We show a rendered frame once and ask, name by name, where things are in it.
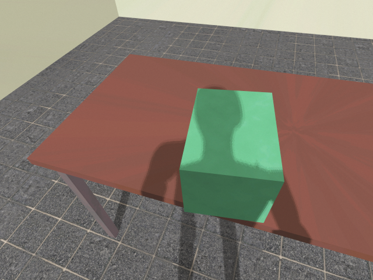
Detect table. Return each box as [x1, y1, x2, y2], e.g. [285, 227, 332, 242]
[27, 54, 373, 262]

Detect carton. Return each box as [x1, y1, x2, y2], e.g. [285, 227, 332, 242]
[180, 88, 284, 223]

